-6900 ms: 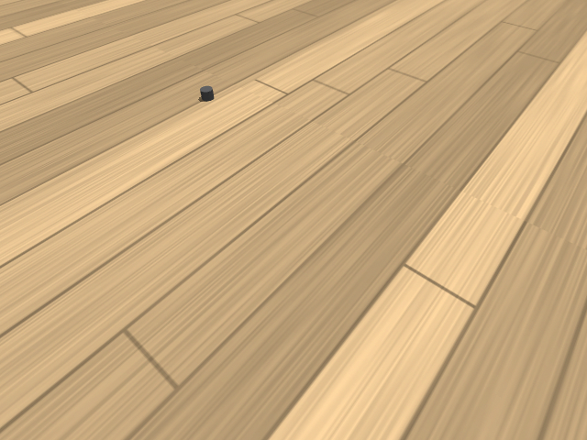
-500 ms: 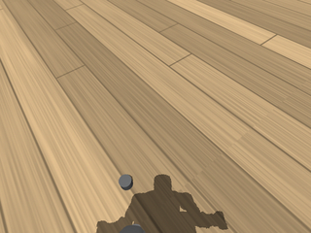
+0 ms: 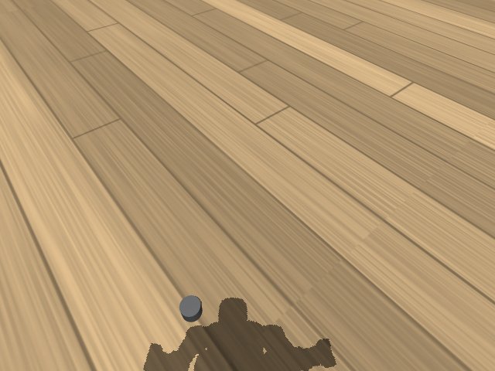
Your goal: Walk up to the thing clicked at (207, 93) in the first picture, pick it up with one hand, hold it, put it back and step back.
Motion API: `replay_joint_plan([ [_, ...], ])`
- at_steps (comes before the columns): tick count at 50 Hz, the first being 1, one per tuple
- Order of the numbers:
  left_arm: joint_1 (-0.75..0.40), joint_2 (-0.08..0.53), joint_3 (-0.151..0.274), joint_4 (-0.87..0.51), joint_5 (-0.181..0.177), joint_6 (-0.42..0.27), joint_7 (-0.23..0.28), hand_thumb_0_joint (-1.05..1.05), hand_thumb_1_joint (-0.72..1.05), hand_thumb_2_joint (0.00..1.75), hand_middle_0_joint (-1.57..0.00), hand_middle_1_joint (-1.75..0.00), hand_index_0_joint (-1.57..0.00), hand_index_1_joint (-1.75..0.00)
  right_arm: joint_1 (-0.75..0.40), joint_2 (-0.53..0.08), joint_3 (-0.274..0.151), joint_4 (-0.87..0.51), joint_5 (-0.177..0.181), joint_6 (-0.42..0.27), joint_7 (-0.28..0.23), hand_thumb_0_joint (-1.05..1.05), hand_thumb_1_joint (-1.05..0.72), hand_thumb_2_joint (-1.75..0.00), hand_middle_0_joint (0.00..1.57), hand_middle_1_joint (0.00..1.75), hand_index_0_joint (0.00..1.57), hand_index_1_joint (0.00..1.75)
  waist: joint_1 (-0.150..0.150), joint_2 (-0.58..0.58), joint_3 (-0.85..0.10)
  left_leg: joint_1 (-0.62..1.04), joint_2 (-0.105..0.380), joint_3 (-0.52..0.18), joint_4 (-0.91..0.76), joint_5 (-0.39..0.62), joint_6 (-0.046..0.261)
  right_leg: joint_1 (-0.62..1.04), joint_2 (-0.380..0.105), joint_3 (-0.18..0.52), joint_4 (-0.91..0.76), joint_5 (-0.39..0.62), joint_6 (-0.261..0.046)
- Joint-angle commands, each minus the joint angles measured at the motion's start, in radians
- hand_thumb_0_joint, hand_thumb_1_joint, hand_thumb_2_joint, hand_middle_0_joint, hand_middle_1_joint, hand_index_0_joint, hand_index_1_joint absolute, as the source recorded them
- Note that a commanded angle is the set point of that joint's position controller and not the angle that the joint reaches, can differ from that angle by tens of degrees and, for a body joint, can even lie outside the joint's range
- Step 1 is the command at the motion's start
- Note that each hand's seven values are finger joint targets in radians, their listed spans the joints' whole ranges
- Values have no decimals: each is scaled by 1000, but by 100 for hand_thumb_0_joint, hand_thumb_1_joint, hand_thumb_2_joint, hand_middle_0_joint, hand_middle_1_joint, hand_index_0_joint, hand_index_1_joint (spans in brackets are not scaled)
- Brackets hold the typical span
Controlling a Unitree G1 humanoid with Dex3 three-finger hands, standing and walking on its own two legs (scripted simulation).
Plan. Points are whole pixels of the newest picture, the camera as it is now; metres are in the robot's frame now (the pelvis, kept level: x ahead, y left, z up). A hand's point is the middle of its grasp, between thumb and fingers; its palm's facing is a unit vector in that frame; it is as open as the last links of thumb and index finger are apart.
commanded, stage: walk up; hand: left
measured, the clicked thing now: (191, 308) +0.47 +0.22 -0.73
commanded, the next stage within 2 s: stand in 0.96 s
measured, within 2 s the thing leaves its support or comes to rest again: neither
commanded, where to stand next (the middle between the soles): +0.14 +0.01 m, yaw +0 degrees
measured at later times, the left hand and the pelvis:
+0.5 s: hand out of the picture +0.09 +0.25 -0.13, palm faces -0.03 -0.93 -0.36, open 7.4 cm; pelvis +0.01 -0.01 +0.02, yaw -1 degrees
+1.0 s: hand out of the picture +0.11 +0.24 -0.14, palm faces -0.04 -0.94 -0.35, open 7.4 cm; pelvis +0.02 -0.01 +0.02, yaw -1 degrees
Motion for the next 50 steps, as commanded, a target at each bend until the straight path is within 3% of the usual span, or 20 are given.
replay_joint_plan([
  [1, -26, 221, 52, -21, -8, -24, 16, 0, 90, 90, -20, -30, -20, -30, -86, -220, -40, -26, 3, -33, -19, 0, -90, -90, 20, 30, 20, 30, 17, 31, -146, 55, 118, -140, -206, 269, 41, 133, -75, 78, -135, 219, -65],
  [3, -56, 221, 51, -12, -13, -20, 16, 0, 90, 90, -20, -30, -20, -30, -75, -218, -40, -6, 2, -33, -22, 0, -90, -90, 20, 30, 20, 30, 9, 34, -156, 91, 113, -119, -217, 321, 31, 138, -82, 75, -148, 251, -62],
  [5, -65, 215, 46, -1, -13, -13, 15, 0, 90, 90, -20, -30, -20, -30, -88, -223, -44, 3, 1, -31, -22, 0, -90, -90, 20, 30, 20, 30, 12, 47, -154, 118, 122, -124, -251, 305, 32, 128, -79, 62, -164, 223, -56],
  [10, -97, 203, 39, 31, -5, -5, 7, 0, 90, 90, -20, -30, -20, -30, -102, -212, -47, 25, -2, -25, -19, 0, -90, -90, 20, 30, 20, 30, 3, 28, -111, 94, 119, -125, -330, 131, 22, 138, -76, 69, -246, 124, -50],
  [14, -102, 203, 41, 49, -1, -6, 5, 0, 90, 90, -20, -30, -20, -30, -99, -208, -46, 40, 0, -26, -17, 0, -90, -90, 20, 30, 20, 30, 0, 16, -109, 113, 115, -115, -347, 124, 17, 140, -84, 75, -275, 124, -48],
  [19, -111, 208, 46, 58, 4, -8, 4, 0, 90, 90, -20, -30, -20, -30, -92, -209, -46, 46, -2, -27, -17, 0, -90, -90, 20, 30, 20, 30, -8, -13, -120, 153, 108, -91, -335, 187, 11, 132, -96, 82, -292, 186, -44],
  [31, -105, 208, 53, 65, 11, -7, 5, 0, 90, 90, -20, -30, -20, -30, -82, -203, -51, 55, -5, -17, -17, 0, -90, -90, 20, 30, 20, 30, -11, -25, -99, 177, 100, -79, -335, 140, 9, 90, -99, 101, -326, 102, -46],
  [36, -98, 200, 55, 58, 10, -7, 6, 0, 90, 90, -20, -30, -20, -30, -72, -201, -49, 52, -5, -21, -19, 0, -90, -90, 20, 30, 20, 30, -10, -15, -141, 190, 111, -74, -326, 237, 11, 140, -98, 87, -296, 231, -45],
  [39, -91, 199, 55, 58, 10, -5, 7, 0, 90, 90, -20, -30, -20, -30, -76, -206, -51, 49, -5, -20, -21, 0, -90, -90, 20, 30, 20, 30, -8, -11, -140, 198, 115, -71, -324, 261, 12, 144, -99, 81, -292, 246, -45],
  [47, -97, 196, 55, 58, 11, 1, 6, 0, 90, 90, -20, -30, -20, -30, -71, -199, -49, 47, -6, -19, -21, 0, -90, -90, 20, 30, 20, 30, -10, -10, -116, 176, 112, -79, -337, 229, 11, 138, -90, 82, -298, 206, -43],
  [49, -89, 182, 52, 58, 5, 7, 5, 0, 90, 90, -20, -30, -20, -30, -69, -189, -40, 48, -9, -26, -23, 0, -90, -90, 20, 30, 20, 30, -11, -48, -98, 147, 120, -97, -371, 141, 6, 140, -84, 82, -309, 128, -40],
  [50, -99, 184, 55, 53, 5, 8, 3, 0, 90, 90, -20, -30, -20, -30, -66, -198, -40, 50, -11, -29, -25, 0, -90, -90, 20, 30, 20, 30, -15, -16, -104, 144, 119, -96, -378, 142, 4, 148, -86, 86, -303, 155, -42],
])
